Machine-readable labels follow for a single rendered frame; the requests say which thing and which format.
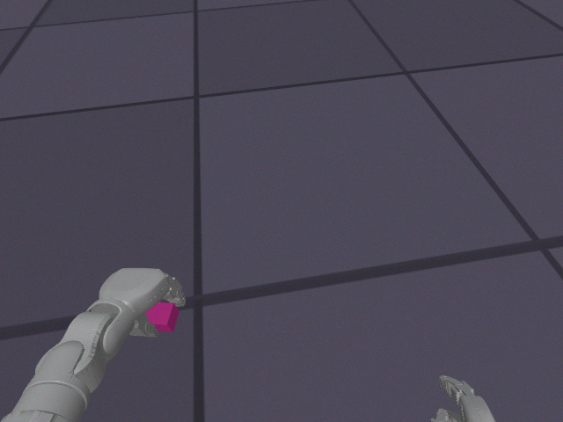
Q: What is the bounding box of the right robot hand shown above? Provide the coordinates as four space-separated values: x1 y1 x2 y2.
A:
431 375 495 422

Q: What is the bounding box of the small box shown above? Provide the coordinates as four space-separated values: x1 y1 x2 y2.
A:
145 302 179 332

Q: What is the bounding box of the left robot arm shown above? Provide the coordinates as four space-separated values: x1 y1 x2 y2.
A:
1 298 135 422

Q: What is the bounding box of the left robot hand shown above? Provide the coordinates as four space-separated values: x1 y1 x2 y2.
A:
99 268 186 338

